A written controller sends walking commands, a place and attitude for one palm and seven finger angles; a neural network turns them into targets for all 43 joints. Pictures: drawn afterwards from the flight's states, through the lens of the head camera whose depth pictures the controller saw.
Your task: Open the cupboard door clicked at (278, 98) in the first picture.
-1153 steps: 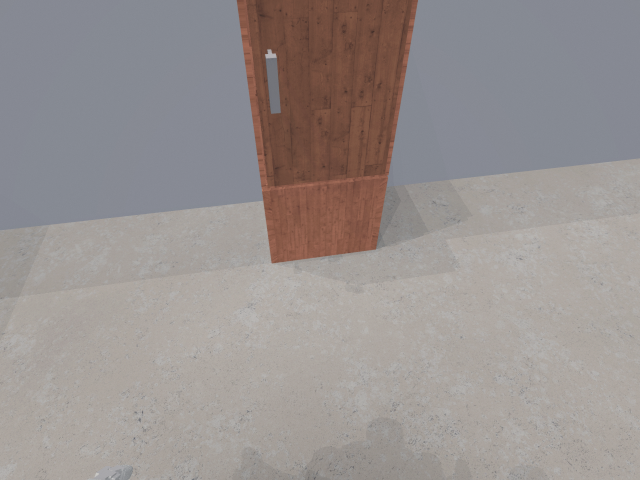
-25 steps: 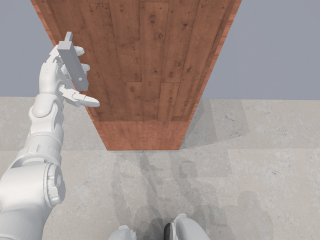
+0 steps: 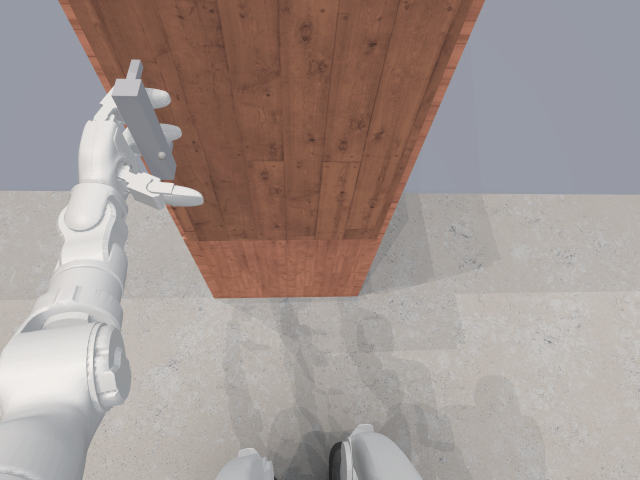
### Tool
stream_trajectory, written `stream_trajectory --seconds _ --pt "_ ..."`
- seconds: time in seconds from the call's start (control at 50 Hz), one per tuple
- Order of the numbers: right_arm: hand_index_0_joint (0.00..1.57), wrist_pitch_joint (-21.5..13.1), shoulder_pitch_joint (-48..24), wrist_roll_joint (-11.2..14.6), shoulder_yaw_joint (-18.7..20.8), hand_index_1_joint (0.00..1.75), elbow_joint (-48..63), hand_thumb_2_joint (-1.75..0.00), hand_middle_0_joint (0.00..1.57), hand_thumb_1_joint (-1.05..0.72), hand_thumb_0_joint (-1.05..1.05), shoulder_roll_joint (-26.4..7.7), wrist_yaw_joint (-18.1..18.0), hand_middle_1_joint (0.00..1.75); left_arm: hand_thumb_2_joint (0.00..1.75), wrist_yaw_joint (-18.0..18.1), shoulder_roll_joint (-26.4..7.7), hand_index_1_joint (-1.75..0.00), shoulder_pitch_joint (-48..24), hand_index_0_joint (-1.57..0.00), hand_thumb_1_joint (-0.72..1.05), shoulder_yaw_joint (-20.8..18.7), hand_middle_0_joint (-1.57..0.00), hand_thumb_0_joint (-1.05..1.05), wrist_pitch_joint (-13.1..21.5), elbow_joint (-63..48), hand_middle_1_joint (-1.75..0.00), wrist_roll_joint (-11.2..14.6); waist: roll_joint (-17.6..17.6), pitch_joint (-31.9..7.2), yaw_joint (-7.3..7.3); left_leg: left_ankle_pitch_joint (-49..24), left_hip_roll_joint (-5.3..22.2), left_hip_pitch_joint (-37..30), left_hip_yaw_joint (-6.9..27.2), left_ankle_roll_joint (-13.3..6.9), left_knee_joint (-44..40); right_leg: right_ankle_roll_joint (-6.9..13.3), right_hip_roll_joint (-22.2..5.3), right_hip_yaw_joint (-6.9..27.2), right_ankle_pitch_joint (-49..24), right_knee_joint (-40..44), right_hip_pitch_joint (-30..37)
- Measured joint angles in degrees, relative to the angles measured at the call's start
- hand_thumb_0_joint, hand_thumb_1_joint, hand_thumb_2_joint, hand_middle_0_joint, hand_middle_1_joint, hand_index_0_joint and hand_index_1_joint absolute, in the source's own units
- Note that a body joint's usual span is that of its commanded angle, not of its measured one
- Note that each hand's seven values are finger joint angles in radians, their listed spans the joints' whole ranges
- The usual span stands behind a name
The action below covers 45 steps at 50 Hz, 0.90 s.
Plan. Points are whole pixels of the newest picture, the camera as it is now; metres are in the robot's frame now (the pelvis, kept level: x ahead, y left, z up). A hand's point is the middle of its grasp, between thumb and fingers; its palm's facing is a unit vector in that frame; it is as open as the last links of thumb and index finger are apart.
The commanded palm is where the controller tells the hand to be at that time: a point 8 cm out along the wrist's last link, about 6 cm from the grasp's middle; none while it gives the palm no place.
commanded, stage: close the thumb around the handle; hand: left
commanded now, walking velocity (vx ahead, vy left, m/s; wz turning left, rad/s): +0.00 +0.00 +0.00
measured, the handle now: (151, 123) +0.55 +0.18 +0.08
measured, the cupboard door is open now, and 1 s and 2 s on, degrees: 0 7 43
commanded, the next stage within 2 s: pull the door open along its arc in 0.56 s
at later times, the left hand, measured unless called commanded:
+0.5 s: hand (163, 155) +0.50 +0.16 +0.07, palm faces -0.04 -1.00 -0.02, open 6.1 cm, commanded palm +0.48 +0.21 +0.08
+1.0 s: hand (163, 182) +0.46 +0.16 +0.07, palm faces -0.05 -1.00 -0.01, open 6.3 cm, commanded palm +0.40 +0.21 +0.08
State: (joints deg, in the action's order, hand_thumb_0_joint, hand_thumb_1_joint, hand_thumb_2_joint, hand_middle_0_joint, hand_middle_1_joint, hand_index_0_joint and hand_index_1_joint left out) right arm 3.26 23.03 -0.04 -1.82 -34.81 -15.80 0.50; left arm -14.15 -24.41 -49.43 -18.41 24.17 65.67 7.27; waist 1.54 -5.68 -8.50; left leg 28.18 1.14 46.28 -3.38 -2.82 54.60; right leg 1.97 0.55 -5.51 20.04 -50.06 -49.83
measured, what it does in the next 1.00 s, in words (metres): stands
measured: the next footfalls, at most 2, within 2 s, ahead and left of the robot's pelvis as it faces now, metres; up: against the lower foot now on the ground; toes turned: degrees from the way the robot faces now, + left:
none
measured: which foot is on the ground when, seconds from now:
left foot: down 0.00-1.00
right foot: down 0.00-1.00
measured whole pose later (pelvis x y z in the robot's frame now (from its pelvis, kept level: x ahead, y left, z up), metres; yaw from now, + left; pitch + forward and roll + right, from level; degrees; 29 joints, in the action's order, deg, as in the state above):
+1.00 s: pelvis +0.01 +0.00 +0.01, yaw -2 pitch +18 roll -1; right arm 4.9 23.5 1.1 -1.2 -31.7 -15.2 1.3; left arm -14.2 -19.9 -33.0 -17.5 22.4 50.1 10.3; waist 1.9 -7.3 -6.6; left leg 27.8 1.6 40.6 -5.0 -2.6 50.2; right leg 2.1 1.6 -3.7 19.7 -46.9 -45.4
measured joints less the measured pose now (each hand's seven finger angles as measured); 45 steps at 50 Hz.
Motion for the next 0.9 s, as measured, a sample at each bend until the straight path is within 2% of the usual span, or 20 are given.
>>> stream_trajectory --seconds 0.14,0.36,0.46,0.74,0.9 --pt "0.2 0.4 0.4 -0.2 0.2 0.3 -0.1 -0.89 0.2 -0.9 0.0 0.2 0.4 0.3 0.45 1.1 0.4 -1.24 0.7 -0.3 -0.15 0.2 -0.32 -0.01 -0.3 -0.6 -1.23 -0.3 0.3 -0.2 0.15 0.1 0.0 -0.3 -0.2 -0.1 -0.2 -0.1 0.0 0.3 0.0 0.1 0.1" --pt "0.2 0.3 0.1 -0.1 -0.2 0.3 0.2 -0.89 0.2 -0.9 0.0 0.3 0.1 0.3 0.7 0.5 -0.3 -1.3 -0.3 -0.35 0.43 0.1 -0.36 0.0 -0.2 0.8 -1.3 -0.9 -0.1 0.3 -0.24 0.0 0.0 -0.2 0.0 -0.1 -0.1 -0.1 0.0 0.0 0.0 0.2 0.2" --pt "0.2 0.1 0.1 -0.2 0.0 0.3 0.1 -0.89 0.2 -0.9 0.0 -0.1 0.1 0.3 0.8 0.5 -0.1 -1.33 -0.1 -0.36 0.66 0.1 -0.37 0.01 0.1 0.3 -1.32 -0.4 0.2 0.1 -0.11 0.2 0.0 0.2 0.0 -0.1 0.1 -0.1 0.0 0.1 0.1 0.0 -0.2" --pt "0.2 0.5 -0.1 -0.2 -0.1 0.3 0.1 -0.89 0.2 -0.9 0.0 0.2 0.1 0.3 0.81 0.8 -0.2 -1.35 -0.2 -0.34 0.67 -0.6 -0.35 0.01 -0.2 0.2 -1.35 -0.8 0.0 0.0 -0.16 0.2 0.1 0.3 0.1 0.1 0.1 0.1 0.2 0.1 0.2 -0.1 -0.4" --pt "0.2 1.3 0.7 0.4 0.3 0.3 1.9 -0.89 0.2 -0.9 0.0 0.2 0.4 0.3 0.75 0.3 1.6 -1.35 7.6 -0.34 0.67 -0.8 -0.34 0.01 -1.2 -6.9 -1.35 1.0 0.4 -1.0 0.53 0.0 0.5 -2.4 -0.9 0.2 -2.0 0.2 0.8 1.1 -0.1 1.5 1.7"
